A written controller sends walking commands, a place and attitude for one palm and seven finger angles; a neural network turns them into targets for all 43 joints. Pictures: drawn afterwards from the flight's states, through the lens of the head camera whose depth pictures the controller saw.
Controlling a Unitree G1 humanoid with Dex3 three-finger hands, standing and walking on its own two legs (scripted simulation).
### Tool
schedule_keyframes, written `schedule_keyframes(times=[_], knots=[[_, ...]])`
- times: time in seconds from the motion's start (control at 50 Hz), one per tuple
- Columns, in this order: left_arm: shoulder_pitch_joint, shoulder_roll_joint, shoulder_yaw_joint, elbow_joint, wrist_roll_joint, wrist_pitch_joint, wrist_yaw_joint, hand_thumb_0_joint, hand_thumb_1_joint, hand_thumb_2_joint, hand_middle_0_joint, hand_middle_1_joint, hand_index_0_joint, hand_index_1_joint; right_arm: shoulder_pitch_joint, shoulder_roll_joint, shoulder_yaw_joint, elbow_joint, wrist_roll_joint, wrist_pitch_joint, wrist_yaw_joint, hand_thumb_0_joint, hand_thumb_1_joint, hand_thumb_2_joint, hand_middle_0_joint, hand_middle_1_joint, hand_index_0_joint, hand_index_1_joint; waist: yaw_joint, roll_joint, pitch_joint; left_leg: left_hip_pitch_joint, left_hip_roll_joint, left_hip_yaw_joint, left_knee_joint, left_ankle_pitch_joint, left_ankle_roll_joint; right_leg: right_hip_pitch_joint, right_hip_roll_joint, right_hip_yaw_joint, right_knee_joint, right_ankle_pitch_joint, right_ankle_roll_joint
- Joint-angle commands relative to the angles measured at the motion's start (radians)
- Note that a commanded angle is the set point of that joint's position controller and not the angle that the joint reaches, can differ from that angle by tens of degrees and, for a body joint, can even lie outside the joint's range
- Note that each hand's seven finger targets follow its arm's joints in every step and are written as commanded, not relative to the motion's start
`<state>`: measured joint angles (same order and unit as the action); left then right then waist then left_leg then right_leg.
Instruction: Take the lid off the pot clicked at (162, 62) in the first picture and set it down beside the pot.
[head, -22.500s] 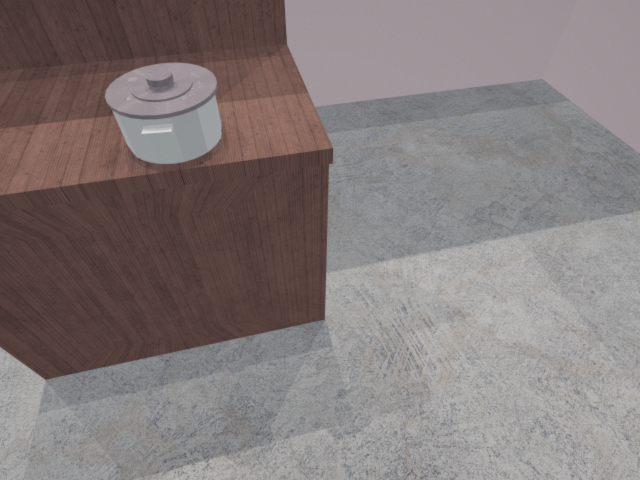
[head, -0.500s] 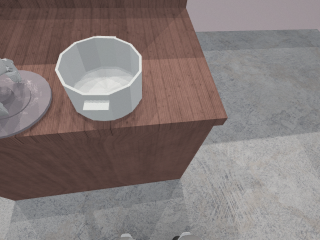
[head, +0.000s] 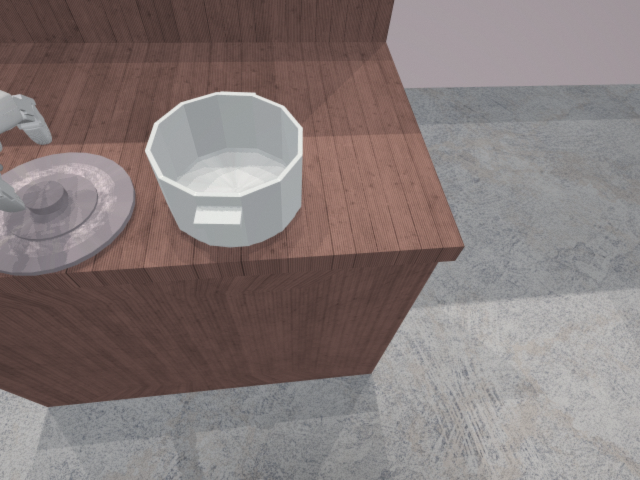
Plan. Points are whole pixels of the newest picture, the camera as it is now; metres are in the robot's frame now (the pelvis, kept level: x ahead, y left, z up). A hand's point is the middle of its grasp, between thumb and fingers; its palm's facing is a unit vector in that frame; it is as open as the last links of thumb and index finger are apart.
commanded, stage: raise the empty hand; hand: left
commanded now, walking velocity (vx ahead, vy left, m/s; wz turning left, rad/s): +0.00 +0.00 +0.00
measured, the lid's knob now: (45, 197) +0.47 +0.36 +0.05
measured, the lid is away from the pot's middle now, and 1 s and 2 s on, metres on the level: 0.25 0.25 0.25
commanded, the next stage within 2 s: draw the hand back to the body in 0.80 s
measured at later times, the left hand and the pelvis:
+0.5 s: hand out of the picture +0.45 +0.36 +0.18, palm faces -0.33 -0.12 -0.94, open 11.1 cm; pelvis +0.00 +0.01 +0.01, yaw +1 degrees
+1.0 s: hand out of the picture +0.46 +0.34 +0.21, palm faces -0.29 -0.10 -0.95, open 11.1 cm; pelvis +0.00 +0.00 +0.01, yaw +1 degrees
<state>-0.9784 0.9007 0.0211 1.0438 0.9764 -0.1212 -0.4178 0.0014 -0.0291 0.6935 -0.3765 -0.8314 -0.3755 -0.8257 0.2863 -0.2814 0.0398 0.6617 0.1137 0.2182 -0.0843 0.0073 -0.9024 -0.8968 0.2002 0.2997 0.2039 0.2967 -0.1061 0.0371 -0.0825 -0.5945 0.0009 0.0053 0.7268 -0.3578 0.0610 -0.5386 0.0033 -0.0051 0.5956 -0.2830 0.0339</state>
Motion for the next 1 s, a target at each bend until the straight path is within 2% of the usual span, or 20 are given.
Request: schedule_keyframes(times=[0.0,0.02,0.08,0.1,0.16,0.18,0.22,0.26,0.3,0.42,0.44,0.48,0.56,0.6,0.68,0.76,0.8,0.84,0.9,0.98], knots=[[-0.446,0.309,0.068,-0.161,-0.018,0.013,0.026,0.000,-0.034,0.691,-0.366,-0.827,-0.366,-0.827,0.060,-0.185,-0.064,-0.065,-0.010,-0.016,-0.006,0.000,-0.900,-0.900,0.200,0.300,0.200,0.300,-0.001,0.121,-0.358,0.371,-0.009,-0.035,-0.076,0.484,-0.003,0.031,0.065,-0.061,-0.052,0.197,-0.070],[-0.432,0.324,0.079,-0.137,-0.019,0.017,0.025,0.000,-0.034,0.691,-0.366,-0.827,-0.366,-0.827,0.063,-0.186,-0.063,-0.067,-0.008,-0.014,-0.008,0.000,-0.900,-0.900,0.200,0.300,0.200,0.300,0.000,0.076,-0.348,0.336,-0.015,-0.029,-0.082,0.442,0.004,0.059,0.064,-0.058,-0.056,0.203,-0.069],[-0.523,0.292,0.034,-0.222,-0.022,0.019,0.018,0.000,-0.034,0.691,-0.366,-0.827,-0.366,-0.827,0.046,-0.186,-0.063,-0.072,-0.005,-0.019,-0.009,0.000,-0.900,-0.900,0.200,0.300,0.200,0.300,-0.001,0.149,-0.376,0.391,-0.010,-0.033,-0.097,0.459,0.000,0.052,0.059,-0.061,-0.062,0.194,-0.075],[-0.515,0.331,0.066,-0.209,-0.012,0.019,0.021,0.000,-0.034,0.691,-0.366,-0.827,-0.366,-0.827,0.056,-0.185,-0.064,-0.069,-0.009,-0.019,-0.010,0.000,-0.900,-0.900,0.200,0.300,0.200,0.300,0.003,0.138,-0.388,0.398,-0.011,-0.041,-0.089,0.476,-0.002,0.055,0.061,-0.058,-0.059,0.195,-0.073],[-0.532,0.339,0.068,-0.201,-0.017,0.025,0.013,0.000,-0.034,0.691,-0.366,-0.827,-0.366,-0.827,0.056,-0.188,-0.062,-0.067,-0.007,-0.022,-0.011,0.000,-0.900,-0.900,0.200,0.300,0.200,0.300,0.001,0.129,-0.380,0.389,-0.011,-0.041,-0.102,0.449,0.000,0.067,0.058,-0.057,-0.071,0.192,-0.072],[-0.522,0.293,0.030,-0.174,-0.021,0.027,0.007,0.000,-0.034,0.691,-0.366,-0.827,-0.366,-0.827,0.053,-0.186,-0.058,-0.067,-0.006,-0.026,-0.012,0.000,-0.900,-0.900,0.200,0.300,0.200,0.300,-0.005,0.147,-0.354,0.394,-0.013,-0.040,-0.102,0.467,-0.003,0.049,0.062,-0.065,-0.070,0.189,-0.076],[-0.541,0.309,0.033,-0.156,-0.016,0.036,0.004,0.000,-0.034,0.691,-0.366,-0.827,-0.366,-0.827,0.056,-0.191,-0.058,-0.059,-0.005,-0.025,-0.010,0.000,-0.900,-0.900,0.200,0.300,0.200,0.300,-0.006,0.109,-0.342,0.369,-0.011,-0.042,-0.111,0.417,-0.002,0.056,0.060,-0.060,-0.076,0.174,-0.073],[-0.567,0.287,0.005,-0.162,-0.015,0.044,-0.002,0.000,-0.034,0.691,-0.366,-0.827,-0.366,-0.827,0.056,-0.190,-0.058,-0.058,-0.005,-0.029,-0.008,0.000,-0.900,-0.900,0.200,0.300,0.200,0.300,-0.010,0.136,-0.333,0.376,-0.013,-0.040,-0.119,0.394,-0.002,0.049,0.059,-0.060,-0.085,0.164,-0.074],[-0.623,0.327,0.033,-0.251,-0.011,0.037,-0.004,0.000,-0.034,0.691,-0.366,-0.827,-0.366,-0.827,0.049,-0.190,-0.060,-0.064,-0.008,-0.032,-0.008,0.000,-0.900,-0.900,0.200,0.300,0.200,0.300,0.001,0.173,-0.413,0.443,-0.005,-0.053,-0.114,0.494,-0.010,0.069,0.056,-0.058,-0.077,0.193,-0.074],[-0.618,0.266,-0.023,-0.153,-0.013,0.066,-0.022,0.000,-0.034,0.691,-0.366,-0.827,-0.366,-0.827,0.053,-0.191,-0.057,-0.055,-0.004,-0.030,-0.002,0.000,-0.900,-0.900,0.200,0.300,0.200,0.300,-0.012,0.121,-0.327,0.398,-0.008,-0.050,-0.130,0.441,-0.008,0.056,0.058,-0.064,-0.096,0.172,-0.073],[-0.629,0.281,-0.012,-0.167,-0.011,0.068,-0.024,0.000,-0.034,0.691,-0.366,-0.827,-0.366,-0.827,0.054,-0.192,-0.057,-0.057,-0.005,-0.032,-0.001,0.000,-0.900,-0.900,0.200,0.300,0.200,0.300,-0.008,0.115,-0.338,0.400,-0.010,-0.051,-0.136,0.431,-0.007,0.068,0.058,-0.063,-0.098,0.171,-0.073],[-0.656,0.309,0.013,-0.249,-0.011,0.061,-0.021,0.000,-0.034,0.691,-0.366,-0.827,-0.366,-0.827,0.040,-0.189,-0.058,-0.071,-0.008,-0.035,0.002,0.000,-0.900,-0.900,0.200,0.300,0.200,0.300,0.003,0.188,-0.409,0.472,-0.008,-0.061,-0.121,0.566,-0.018,0.080,0.056,-0.064,-0.088,0.214,-0.080],[-0.630,0.276,-0.007,-0.163,-0.010,0.086,-0.036,0.000,-0.034,0.691,-0.366,-0.827,-0.366,-0.827,0.051,-0.188,-0.059,-0.062,-0.006,-0.030,0.012,0.000,-0.900,-0.900,0.200,0.300,0.200,0.300,-0.005,0.121,-0.349,0.428,-0.008,-0.060,-0.136,0.516,-0.018,0.074,0.057,-0.065,-0.102,0.194,-0.072],[-0.683,0.278,-0.009,-0.242,-0.004,0.090,-0.036,0.000,-0.034,0.691,-0.366,-0.827,-0.366,-0.827,0.039,-0.183,-0.061,-0.071,-0.009,-0.029,0.016,0.000,-0.900,-0.900,0.200,0.300,0.200,0.300,0.002,0.148,-0.415,0.477,-0.005,-0.066,-0.133,0.589,-0.023,0.095,0.054,-0.061,-0.096,0.223,-0.073],[-0.645,0.285,-0.005,-0.157,-0.002,0.108,-0.042,0.000,-0.034,0.691,-0.366,-0.827,-0.366,-0.827,0.038,-0.187,-0.056,-0.070,-0.003,-0.026,0.019,0.000,-0.900,-0.900,0.200,0.300,0.200,0.300,0.000,0.105,-0.358,0.437,-0.011,-0.057,-0.144,0.564,-0.018,0.110,0.055,-0.065,-0.107,0.227,-0.074],[-0.650,0.238,-0.049,-0.113,0.005,0.123,-0.044,0.000,-0.034,0.691,-0.366,-0.827,-0.366,-0.827,0.043,-0.184,-0.056,-0.065,-0.004,-0.023,0.021,0.000,-0.900,-0.900,0.200,0.300,0.200,0.300,-0.009,0.051,-0.331,0.389,-0.015,-0.043,-0.158,0.469,-0.006,0.118,0.054,-0.061,-0.113,0.209,-0.070],[-0.698,0.268,-0.032,-0.185,0.012,0.116,-0.041,0.000,-0.034,0.691,-0.366,-0.827,-0.366,-0.827,0.033,-0.184,-0.056,-0.073,-0.007,-0.021,0.022,0.000,-0.900,-0.900,0.200,0.300,0.200,0.300,0.000,0.103,-0.389,0.429,-0.012,-0.049,-0.156,0.534,-0.010,0.136,0.050,-0.057,-0.106,0.238,-0.072],[-0.668,0.276,-0.025,-0.131,0.012,0.117,-0.041,0.000,-0.034,0.691,-0.366,-0.827,-0.366,-0.827,0.036,-0.182,-0.053,-0.067,-0.004,-0.021,0.018,0.000,-0.900,-0.900,0.200,0.300,0.200,0.300,-0.007,0.075,-0.349,0.405,-0.015,-0.039,-0.152,0.507,-0.002,0.135,0.053,-0.057,-0.113,0.239,-0.070],[-0.677,0.323,0.012,-0.193,0.015,0.107,-0.037,0.000,-0.034,0.691,-0.366,-0.827,-0.366,-0.827,0.028,-0.181,-0.053,-0.079,-0.006,-0.018,0.017,0.000,-0.900,-0.900,0.200,0.300,0.200,0.300,0.008,0.096,-0.404,0.415,-0.015,-0.036,-0.157,0.539,-0.003,0.180,0.047,-0.052,-0.104,0.269,-0.070],[-0.543,0.298,0.033,-0.271,-0.013,0.102,-0.039,0.000,-0.034,0.691,-0.366,-0.827,-0.366,-0.827,0.000,-0.172,-0.058,-0.110,-0.003,-0.014,0.030,0.000,-0.900,-0.900,0.200,0.300,0.200,0.300,0.020,0.134,-0.409,0.467,-0.011,-0.042,-0.145,0.670,-0.007,0.183,0.049,-0.057,-0.106,0.308,-0.073]])
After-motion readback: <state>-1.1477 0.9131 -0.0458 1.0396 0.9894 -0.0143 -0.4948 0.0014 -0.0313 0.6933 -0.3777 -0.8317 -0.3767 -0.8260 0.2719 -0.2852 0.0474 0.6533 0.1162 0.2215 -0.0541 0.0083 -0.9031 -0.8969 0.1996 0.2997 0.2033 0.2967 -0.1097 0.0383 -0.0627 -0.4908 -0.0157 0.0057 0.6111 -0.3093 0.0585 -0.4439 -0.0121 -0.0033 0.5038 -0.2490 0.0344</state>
